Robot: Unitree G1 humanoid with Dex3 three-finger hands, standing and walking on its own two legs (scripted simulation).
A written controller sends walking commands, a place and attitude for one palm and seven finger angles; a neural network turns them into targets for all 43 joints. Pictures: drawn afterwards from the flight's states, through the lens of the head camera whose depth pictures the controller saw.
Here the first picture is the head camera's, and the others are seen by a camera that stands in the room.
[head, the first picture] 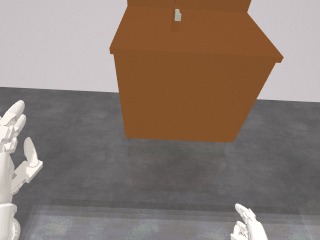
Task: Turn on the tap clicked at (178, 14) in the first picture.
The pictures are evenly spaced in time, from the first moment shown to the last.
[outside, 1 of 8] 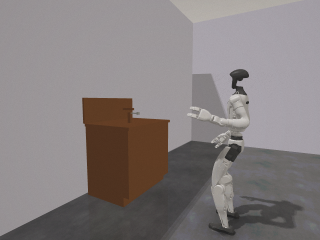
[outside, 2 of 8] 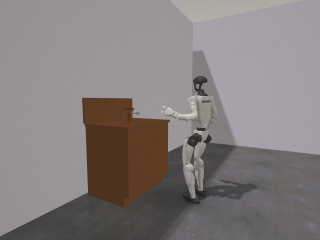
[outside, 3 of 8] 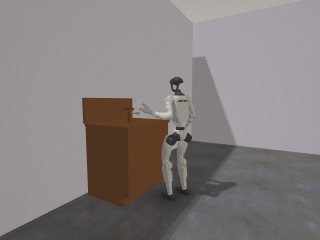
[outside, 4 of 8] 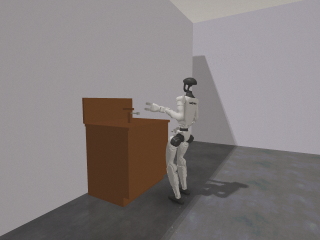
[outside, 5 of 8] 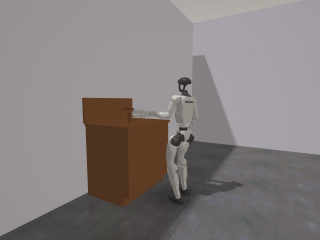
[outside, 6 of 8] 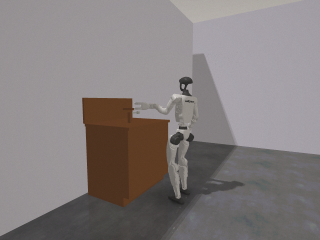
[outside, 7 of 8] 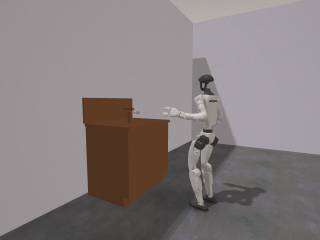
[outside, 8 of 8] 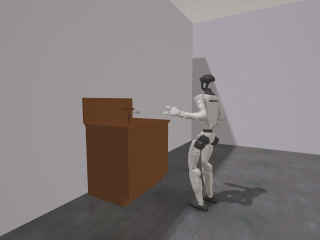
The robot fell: no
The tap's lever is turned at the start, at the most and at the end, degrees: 0 73 73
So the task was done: yes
